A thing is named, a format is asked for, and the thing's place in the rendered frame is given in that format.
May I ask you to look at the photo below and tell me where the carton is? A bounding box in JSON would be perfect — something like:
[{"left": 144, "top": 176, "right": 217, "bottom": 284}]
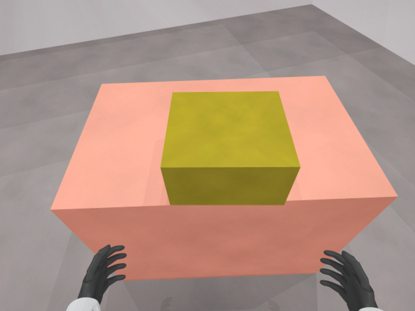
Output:
[{"left": 160, "top": 91, "right": 301, "bottom": 205}]

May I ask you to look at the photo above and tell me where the left robot hand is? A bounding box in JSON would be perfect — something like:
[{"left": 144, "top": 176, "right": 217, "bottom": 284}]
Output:
[{"left": 77, "top": 244, "right": 126, "bottom": 305}]

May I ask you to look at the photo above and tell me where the pedestal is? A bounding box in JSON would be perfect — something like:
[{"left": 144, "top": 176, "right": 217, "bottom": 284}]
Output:
[{"left": 51, "top": 76, "right": 398, "bottom": 281}]

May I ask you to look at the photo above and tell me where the robot left forearm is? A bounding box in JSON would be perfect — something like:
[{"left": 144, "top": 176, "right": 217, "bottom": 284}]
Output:
[{"left": 66, "top": 297, "right": 101, "bottom": 311}]

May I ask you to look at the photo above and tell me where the right robot hand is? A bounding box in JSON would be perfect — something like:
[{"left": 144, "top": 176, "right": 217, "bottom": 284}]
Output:
[{"left": 320, "top": 250, "right": 378, "bottom": 311}]

